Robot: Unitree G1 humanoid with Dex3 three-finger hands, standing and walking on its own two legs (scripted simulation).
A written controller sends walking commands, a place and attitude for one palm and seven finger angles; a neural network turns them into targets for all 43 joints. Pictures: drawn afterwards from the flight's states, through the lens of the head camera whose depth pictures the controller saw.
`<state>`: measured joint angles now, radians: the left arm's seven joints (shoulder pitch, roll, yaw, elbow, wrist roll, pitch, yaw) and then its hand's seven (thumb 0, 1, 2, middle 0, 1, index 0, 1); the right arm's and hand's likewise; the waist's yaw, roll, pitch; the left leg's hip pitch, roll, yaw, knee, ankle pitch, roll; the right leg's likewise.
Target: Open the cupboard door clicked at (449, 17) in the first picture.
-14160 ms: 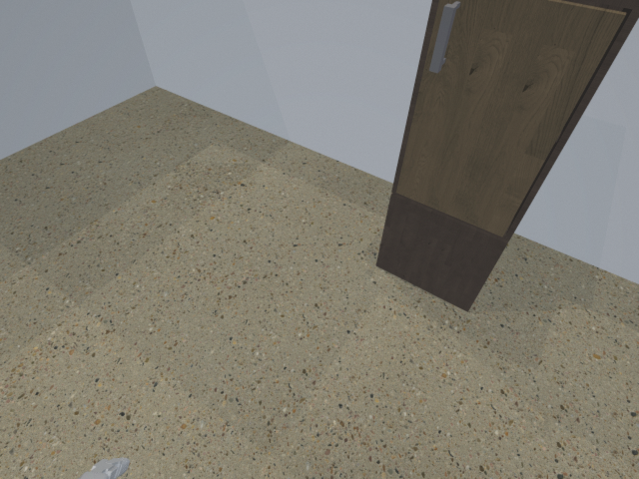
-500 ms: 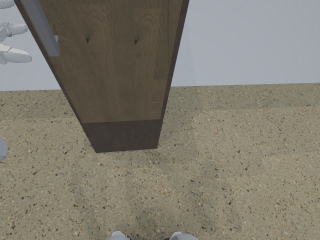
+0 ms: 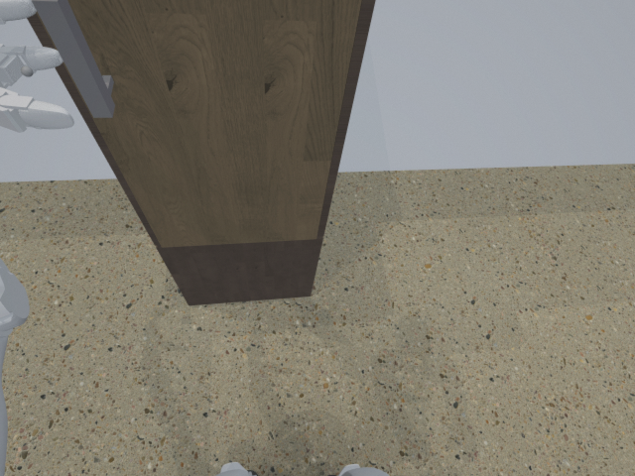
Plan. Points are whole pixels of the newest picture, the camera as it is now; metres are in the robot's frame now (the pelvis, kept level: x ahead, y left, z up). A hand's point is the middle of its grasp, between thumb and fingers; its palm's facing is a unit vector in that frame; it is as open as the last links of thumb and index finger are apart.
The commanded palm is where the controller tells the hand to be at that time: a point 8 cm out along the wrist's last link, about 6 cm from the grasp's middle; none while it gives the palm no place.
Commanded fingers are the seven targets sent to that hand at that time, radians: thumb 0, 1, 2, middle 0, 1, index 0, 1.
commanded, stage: slide the fingers in behind the handle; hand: left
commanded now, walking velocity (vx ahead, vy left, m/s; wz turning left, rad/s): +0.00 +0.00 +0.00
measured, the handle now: (83, 49) +0.57 +0.20 +0.17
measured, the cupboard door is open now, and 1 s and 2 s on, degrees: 0 0 0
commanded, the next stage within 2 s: move the hooked fingers beside the handle in 1.28 s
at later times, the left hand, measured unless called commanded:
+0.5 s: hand (43, 79) +0.52 +0.23 +0.18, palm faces +0.08 -1.00 +0.00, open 14.7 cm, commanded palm +0.51 +0.24 +0.17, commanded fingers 0.00 -0.50 0.30 -0.30 -1.20 -0.30 -1.20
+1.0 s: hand (55, 82) +0.51 +0.22 +0.18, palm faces +0.10 -0.99 +0.00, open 15.3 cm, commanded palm +0.52 +0.22 +0.17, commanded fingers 0.00 -0.50 0.30 -0.30 -1.20 -0.30 -1.20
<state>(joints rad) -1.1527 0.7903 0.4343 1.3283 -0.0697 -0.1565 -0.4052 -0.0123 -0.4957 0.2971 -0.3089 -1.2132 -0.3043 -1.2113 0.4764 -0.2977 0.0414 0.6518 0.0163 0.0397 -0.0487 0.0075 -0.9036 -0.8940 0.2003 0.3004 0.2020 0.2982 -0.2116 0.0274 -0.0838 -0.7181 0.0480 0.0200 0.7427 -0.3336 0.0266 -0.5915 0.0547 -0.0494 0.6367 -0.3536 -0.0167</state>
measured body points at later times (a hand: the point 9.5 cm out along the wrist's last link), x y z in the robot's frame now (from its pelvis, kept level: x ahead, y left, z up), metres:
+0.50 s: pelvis +0.00 +0.00 +0.00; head +0.09 +0.02 +0.44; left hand +0.51 +0.28 +0.18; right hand +0.00 -0.27 -0.11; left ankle +0.00 +0.10 -0.71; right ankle -0.04 -0.11 -0.71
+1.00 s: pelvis -0.01 -0.01 +0.00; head +0.09 +0.02 +0.43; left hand +0.50 +0.27 +0.18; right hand -0.03 -0.28 -0.11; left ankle +0.00 +0.10 -0.71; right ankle -0.04 -0.11 -0.71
